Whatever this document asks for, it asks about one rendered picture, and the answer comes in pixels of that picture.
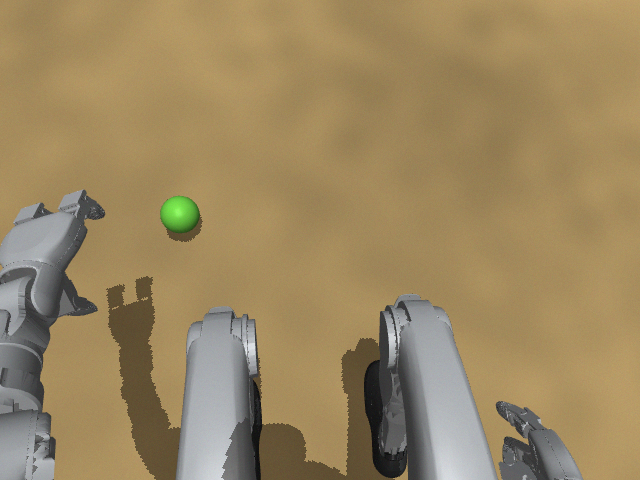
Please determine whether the right robot hand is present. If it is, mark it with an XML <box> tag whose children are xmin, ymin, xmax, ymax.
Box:
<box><xmin>496</xmin><ymin>401</ymin><xmax>583</xmax><ymax>480</ymax></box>

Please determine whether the right robot foot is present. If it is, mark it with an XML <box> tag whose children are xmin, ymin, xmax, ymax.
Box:
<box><xmin>364</xmin><ymin>360</ymin><xmax>407</xmax><ymax>478</ymax></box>

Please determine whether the ball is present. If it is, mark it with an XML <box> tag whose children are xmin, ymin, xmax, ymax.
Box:
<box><xmin>160</xmin><ymin>196</ymin><xmax>200</xmax><ymax>233</ymax></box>

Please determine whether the left robot hand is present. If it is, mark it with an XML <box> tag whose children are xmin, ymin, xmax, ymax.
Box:
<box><xmin>0</xmin><ymin>189</ymin><xmax>105</xmax><ymax>318</ymax></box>

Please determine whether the left robot arm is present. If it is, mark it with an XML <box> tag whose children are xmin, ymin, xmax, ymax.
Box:
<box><xmin>0</xmin><ymin>261</ymin><xmax>65</xmax><ymax>480</ymax></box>

